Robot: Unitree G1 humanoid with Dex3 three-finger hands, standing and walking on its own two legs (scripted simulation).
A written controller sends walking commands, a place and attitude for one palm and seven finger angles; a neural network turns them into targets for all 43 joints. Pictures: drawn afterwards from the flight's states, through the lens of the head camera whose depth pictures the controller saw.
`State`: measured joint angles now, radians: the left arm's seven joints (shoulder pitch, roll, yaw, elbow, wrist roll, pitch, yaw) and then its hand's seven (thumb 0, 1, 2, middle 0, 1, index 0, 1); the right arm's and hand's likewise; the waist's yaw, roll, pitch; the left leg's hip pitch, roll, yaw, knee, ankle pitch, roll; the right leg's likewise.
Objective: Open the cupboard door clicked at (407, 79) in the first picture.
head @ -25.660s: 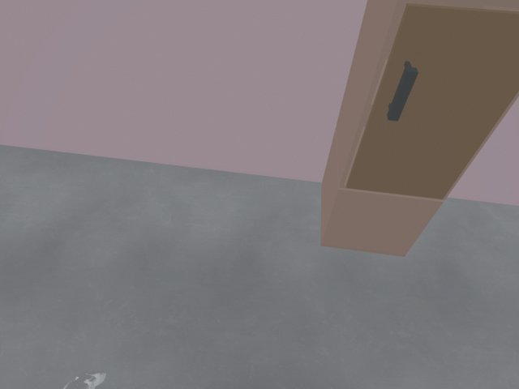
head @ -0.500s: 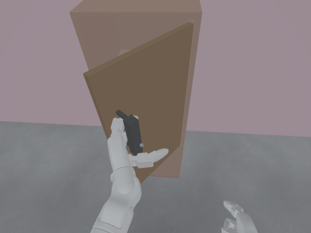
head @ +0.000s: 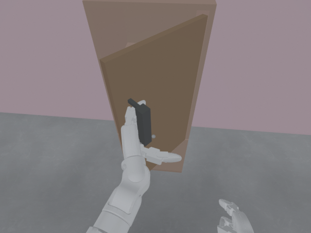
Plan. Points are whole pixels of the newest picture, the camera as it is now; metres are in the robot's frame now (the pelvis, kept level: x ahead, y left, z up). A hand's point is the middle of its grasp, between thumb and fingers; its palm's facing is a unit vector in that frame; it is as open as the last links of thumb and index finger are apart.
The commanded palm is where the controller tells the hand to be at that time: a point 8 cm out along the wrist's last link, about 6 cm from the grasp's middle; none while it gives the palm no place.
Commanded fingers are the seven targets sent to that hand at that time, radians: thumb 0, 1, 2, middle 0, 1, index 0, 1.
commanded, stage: slide the hand sideways off the handle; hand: left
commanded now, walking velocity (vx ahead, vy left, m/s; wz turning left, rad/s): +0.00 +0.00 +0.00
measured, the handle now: (138, 122) +0.38 +0.07 +0.09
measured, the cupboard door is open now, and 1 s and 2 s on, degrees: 50 54 54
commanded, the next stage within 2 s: draw the hand back to the body in 1.14 s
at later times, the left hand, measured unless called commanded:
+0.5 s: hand (151, 151) +0.29 +0.03 +0.09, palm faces -0.13 -0.99 +0.00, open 16.3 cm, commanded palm +0.26 +0.10 +0.09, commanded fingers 0.00 -0.50 0.30 -0.15 -0.30 -0.15 -0.30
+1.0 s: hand (132, 166) +0.25 +0.07 +0.09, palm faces -0.08 -1.00 +0.00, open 16.0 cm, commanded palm +0.21 +0.14 +0.09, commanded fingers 0.00 -0.50 0.30 -0.15 -0.30 -0.15 -0.30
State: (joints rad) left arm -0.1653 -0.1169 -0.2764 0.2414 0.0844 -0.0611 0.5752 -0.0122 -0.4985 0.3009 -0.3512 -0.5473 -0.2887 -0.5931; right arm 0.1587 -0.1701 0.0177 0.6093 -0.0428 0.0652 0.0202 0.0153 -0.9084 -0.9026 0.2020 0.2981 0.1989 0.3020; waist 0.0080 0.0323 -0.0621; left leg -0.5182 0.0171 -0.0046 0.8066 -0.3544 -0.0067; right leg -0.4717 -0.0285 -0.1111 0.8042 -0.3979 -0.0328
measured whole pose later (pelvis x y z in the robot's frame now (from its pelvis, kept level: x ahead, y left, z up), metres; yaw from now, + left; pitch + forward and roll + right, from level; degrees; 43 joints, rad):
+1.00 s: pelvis +0.05 -0.01 +0.00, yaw -2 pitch +5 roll +0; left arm 0.49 0.09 -0.16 -0.29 -0.08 -0.18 -0.01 -0.01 -0.50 0.30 -0.21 -0.33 -0.22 -0.33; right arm 0.24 -0.20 0.04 0.43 0.00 -0.01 0.00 0.02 -0.91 -0.90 0.20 0.30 0.20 0.30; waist 0.01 0.03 -0.09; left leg -0.46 0.04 0.02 0.79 -0.42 -0.02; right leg -0.43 -0.01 -0.08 0.80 -0.46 -0.04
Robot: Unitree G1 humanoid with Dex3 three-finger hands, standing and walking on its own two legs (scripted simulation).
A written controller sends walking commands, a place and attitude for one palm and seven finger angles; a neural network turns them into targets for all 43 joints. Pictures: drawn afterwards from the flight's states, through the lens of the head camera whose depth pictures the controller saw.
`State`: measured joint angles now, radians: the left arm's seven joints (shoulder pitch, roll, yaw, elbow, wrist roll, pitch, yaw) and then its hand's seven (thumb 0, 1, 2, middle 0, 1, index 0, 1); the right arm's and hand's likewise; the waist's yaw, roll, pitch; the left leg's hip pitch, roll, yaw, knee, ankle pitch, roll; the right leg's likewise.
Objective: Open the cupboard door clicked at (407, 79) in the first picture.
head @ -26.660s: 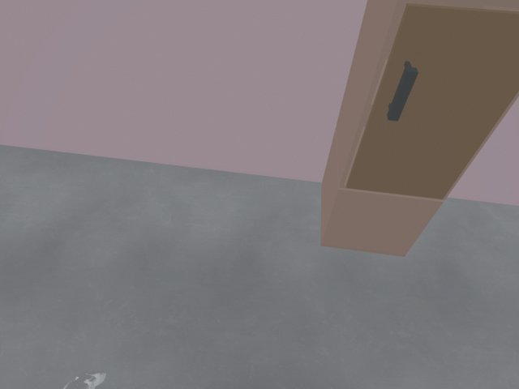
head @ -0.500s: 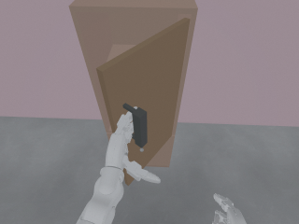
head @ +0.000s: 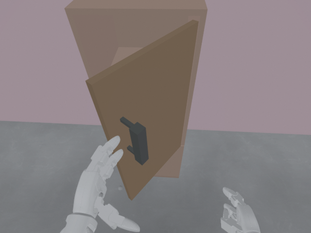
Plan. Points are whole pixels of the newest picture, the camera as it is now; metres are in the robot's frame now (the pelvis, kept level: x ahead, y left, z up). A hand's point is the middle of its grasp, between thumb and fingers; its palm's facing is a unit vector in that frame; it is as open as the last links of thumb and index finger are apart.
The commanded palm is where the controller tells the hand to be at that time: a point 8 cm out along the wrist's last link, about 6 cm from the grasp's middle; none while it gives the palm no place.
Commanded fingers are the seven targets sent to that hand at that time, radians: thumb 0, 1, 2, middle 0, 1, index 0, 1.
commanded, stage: slide the hand sideways off the handle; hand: left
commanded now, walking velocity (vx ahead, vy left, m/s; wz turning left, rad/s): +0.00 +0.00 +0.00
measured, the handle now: (133, 140) +0.32 +0.08 +0.09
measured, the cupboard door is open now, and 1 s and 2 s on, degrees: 54 54 54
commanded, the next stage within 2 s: draw the hand back to the body in 0.14 s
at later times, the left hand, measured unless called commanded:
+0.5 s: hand (90, 198) +0.17 +0.14 +0.11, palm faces +0.00 -1.00 -0.06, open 16.3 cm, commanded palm +0.14 +0.20 +0.11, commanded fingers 0.00 -0.50 0.30 -0.15 -0.30 -0.15 -0.30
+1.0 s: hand (36, 195) +0.16 +0.23 +0.14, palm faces +0.26 -0.93 -0.28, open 14.3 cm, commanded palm +0.13 +0.27 +0.16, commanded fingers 0.00 0.17 0.58 -0.17 -0.30 -0.17 -0.30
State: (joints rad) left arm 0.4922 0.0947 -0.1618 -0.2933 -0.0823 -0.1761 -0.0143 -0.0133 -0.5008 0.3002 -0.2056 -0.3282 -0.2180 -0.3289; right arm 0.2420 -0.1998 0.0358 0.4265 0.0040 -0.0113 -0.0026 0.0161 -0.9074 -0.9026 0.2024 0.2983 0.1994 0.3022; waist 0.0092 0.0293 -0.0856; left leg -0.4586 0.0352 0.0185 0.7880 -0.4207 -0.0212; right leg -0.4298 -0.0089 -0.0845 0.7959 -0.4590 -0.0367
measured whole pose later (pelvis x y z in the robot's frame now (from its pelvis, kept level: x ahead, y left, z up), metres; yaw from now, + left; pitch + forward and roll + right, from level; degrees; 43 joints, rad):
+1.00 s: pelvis -0.02 +0.03 +0.02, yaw +1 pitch -2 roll -1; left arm 0.55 0.27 0.09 -0.47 -0.05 -0.05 0.10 -0.01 -0.16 0.45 -0.16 -0.30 -0.17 -0.30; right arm 0.24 -0.21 0.08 0.53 0.01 -0.14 -0.10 0.02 -0.91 -0.90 0.20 0.30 0.20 0.30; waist 0.06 0.05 -0.02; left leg -0.27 0.01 0.02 0.63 -0.32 0.02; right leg -0.22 -0.02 -0.09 0.58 -0.33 0.00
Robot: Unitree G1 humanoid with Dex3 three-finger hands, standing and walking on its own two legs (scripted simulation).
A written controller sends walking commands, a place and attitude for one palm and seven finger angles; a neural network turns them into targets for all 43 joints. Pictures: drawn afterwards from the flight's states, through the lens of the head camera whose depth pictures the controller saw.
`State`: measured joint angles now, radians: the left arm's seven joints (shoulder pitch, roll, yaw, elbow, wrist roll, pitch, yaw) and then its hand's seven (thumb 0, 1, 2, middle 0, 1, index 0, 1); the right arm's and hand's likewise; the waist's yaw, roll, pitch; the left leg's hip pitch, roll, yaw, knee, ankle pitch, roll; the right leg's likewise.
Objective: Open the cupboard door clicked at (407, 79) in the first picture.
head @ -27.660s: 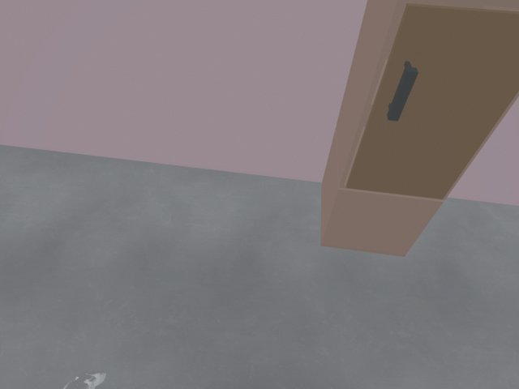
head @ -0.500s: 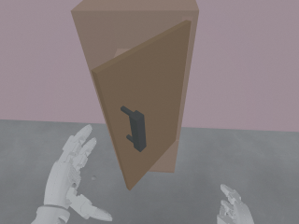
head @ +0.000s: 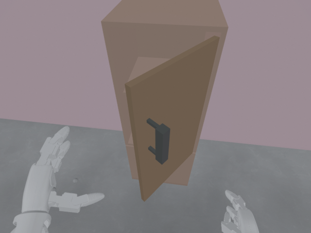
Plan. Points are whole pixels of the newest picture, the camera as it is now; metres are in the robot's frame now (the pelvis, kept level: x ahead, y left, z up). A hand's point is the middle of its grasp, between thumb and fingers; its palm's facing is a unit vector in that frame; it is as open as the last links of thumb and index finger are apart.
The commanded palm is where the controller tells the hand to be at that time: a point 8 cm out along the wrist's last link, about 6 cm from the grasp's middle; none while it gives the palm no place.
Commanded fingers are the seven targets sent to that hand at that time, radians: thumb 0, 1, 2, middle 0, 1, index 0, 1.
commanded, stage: draw the hand back to the body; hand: left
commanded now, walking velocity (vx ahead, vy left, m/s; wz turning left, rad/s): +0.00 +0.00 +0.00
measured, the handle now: (156, 140) +0.34 +0.04 +0.07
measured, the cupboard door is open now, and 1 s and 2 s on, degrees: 54 54 54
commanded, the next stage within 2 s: step back with the hand held close in 0.82 s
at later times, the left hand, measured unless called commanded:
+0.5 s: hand (37, 153) +0.21 +0.26 +0.17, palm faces +0.47 -0.80 -0.38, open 8.5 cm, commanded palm +0.16 +0.29 +0.18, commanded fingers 0.00 0.90 0.90 -0.20 -0.30 -0.20 -0.30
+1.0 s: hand (43, 158) +0.20 +0.24 +0.17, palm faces +0.45 -0.81 -0.38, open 7.4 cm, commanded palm +0.15 +0.28 +0.19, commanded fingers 0.00 0.90 0.90 -0.20 -0.30 -0.20 -0.30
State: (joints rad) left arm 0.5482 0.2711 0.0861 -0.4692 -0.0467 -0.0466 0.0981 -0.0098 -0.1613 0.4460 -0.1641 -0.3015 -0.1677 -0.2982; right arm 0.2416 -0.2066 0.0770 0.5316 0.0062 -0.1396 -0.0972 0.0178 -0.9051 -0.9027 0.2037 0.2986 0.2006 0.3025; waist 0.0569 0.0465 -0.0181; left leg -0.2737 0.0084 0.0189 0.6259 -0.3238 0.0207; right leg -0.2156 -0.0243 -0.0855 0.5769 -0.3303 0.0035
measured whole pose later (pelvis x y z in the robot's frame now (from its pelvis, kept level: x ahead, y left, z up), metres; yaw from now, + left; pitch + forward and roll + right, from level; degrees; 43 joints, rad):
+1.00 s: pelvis +0.01 -0.02 +0.02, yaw -1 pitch -4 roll -1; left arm 0.46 0.33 0.34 -0.38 -0.07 -0.09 0.11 0.01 0.89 0.90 -0.21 -0.30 -0.21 -0.30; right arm 0.19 -0.22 0.02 0.63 0.00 -0.09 -0.08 0.02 -0.91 -0.90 0.20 0.30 0.20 0.30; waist 0.06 0.06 0.02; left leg -0.11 0.03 0.02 0.42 -0.23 0.00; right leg -0.05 0.01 -0.08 0.36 -0.23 -0.01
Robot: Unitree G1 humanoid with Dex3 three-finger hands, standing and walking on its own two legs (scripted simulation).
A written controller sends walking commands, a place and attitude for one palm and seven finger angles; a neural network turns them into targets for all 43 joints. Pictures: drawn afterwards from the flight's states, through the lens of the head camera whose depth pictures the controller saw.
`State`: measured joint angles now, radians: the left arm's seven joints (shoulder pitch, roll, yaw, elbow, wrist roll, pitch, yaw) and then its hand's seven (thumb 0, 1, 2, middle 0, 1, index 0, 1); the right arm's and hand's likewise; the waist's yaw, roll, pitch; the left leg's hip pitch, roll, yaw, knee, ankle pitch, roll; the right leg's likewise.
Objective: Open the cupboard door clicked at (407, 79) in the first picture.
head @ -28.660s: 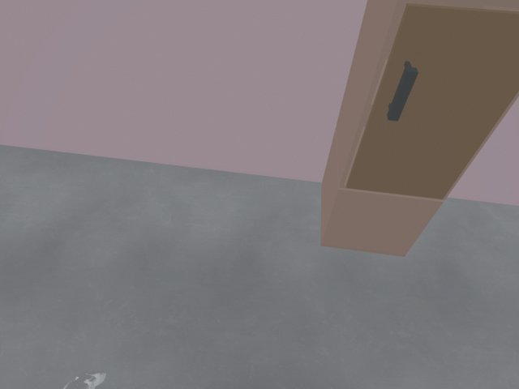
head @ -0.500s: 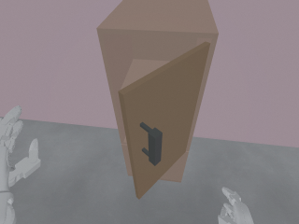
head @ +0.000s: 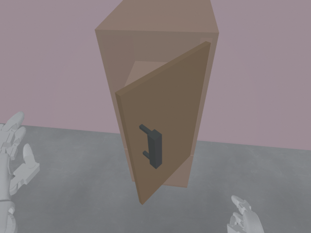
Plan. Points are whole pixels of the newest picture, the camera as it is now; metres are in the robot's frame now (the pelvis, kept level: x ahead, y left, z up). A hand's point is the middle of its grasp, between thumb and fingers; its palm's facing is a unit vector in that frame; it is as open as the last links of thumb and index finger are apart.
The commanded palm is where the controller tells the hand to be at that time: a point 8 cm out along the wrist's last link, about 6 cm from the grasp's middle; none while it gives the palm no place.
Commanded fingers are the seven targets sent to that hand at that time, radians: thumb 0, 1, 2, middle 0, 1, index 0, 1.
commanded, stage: step back with the hand held close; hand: left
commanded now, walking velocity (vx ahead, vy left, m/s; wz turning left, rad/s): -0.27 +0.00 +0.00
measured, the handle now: (149, 146) +0.33 +0.06 +0.05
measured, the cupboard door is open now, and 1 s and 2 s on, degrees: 54 54 54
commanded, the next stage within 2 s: stop stepping back and stand still in 1.02 s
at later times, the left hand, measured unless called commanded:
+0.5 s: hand (4, 196) +0.13 +0.29 +0.16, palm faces +0.39 -0.77 -0.50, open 7.4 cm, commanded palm +0.07 +0.32 +0.17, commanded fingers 0.00 0.90 0.90 -0.20 -0.30 -0.20 -0.30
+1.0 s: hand out of the picture +0.04 +0.28 +0.17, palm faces +0.43 -0.79 -0.43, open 7.4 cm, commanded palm -0.02 +0.32 +0.17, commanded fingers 0.00 0.90 0.90 -0.20 -0.30 -0.20 -0.30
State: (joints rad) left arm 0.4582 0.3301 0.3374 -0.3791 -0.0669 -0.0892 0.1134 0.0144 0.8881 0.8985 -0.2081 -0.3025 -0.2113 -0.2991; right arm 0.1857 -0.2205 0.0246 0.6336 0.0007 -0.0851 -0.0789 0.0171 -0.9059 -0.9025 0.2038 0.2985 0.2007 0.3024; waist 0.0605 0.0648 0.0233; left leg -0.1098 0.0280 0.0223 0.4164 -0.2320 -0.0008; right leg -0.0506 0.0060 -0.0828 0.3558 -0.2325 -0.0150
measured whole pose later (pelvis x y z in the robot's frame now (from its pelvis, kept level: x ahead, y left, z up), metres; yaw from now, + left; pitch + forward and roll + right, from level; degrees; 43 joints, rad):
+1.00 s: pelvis -0.16 +0.02 -0.01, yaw +0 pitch +3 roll -4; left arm 0.58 0.43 0.45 -0.62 -0.06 -0.19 0.18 0.01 0.89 0.90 -0.21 -0.30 -0.21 -0.30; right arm 0.21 -0.15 0.02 0.63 -0.02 -0.13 -0.05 0.02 -0.90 -0.90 0.21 0.30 0.20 0.30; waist 0.01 -0.02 0.00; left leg -0.44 0.04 -0.02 0.40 -0.01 0.03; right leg -0.27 0.06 -0.01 0.79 -0.51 0.01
